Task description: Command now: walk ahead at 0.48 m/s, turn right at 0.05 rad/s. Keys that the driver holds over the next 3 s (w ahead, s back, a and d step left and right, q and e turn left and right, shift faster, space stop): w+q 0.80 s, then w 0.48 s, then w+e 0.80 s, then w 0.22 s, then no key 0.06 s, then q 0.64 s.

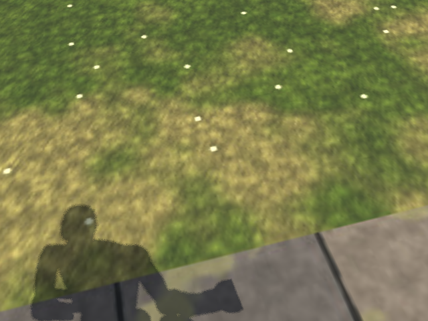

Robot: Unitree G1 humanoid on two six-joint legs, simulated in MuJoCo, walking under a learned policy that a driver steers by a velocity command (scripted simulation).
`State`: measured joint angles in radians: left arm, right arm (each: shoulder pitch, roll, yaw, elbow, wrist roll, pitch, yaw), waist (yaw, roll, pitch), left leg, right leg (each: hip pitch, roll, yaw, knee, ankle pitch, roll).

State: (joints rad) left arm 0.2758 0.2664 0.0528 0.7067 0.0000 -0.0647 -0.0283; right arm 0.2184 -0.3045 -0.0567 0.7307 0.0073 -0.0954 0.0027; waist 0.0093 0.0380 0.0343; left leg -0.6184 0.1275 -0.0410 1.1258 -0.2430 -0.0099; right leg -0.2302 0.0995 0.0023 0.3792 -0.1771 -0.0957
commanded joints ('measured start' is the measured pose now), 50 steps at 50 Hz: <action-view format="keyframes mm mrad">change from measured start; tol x32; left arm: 1 -25 139 32 -43 4 -34 10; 50 18 132 28 0 -3 -50 15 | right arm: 1 41 -67 -17 -32 -4 19 -5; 50 14 -35 -4 -138 1 42 2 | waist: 1 -21 -89 -32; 13 50 -84 22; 19 -129 149 -459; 39 30 83 -119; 41 20 -384 -343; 50 10 -141 -27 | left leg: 1 -64 34 -1 -75 143 -24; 16 264 -207 136 -585 155 154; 19 1063 189 -791 -771 -38 439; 28 323 -19 -240 -900 359 310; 37 424 -12 -377 -726 91 194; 43 -191 -142 -143 181 -218 25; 50 -77 -51 -44 -108 -41 11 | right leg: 1 31 -268 148 -214 322 -165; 10 249 -305 -14 -227 324 -81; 16 338 -295 -98 278 1041 -9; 19 -491 -14 124 1080 -365 97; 33 -224 -96 45 211 251 180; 39 44 -132 90 75 105 71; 42 501 -514 841 -89 -448 -165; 50 117 -324 258 -193 127 -127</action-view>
